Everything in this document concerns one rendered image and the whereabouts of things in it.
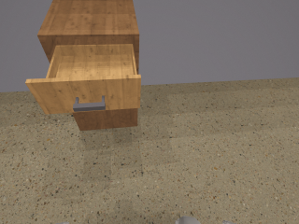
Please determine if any cabinet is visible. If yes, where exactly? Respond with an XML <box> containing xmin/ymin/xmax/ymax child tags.
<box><xmin>37</xmin><ymin>0</ymin><xmax>139</xmax><ymax>131</ymax></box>

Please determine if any handle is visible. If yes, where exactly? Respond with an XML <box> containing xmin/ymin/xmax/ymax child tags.
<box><xmin>73</xmin><ymin>95</ymin><xmax>106</xmax><ymax>112</ymax></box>

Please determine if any drawer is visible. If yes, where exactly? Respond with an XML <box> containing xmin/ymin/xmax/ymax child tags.
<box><xmin>25</xmin><ymin>44</ymin><xmax>141</xmax><ymax>115</ymax></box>

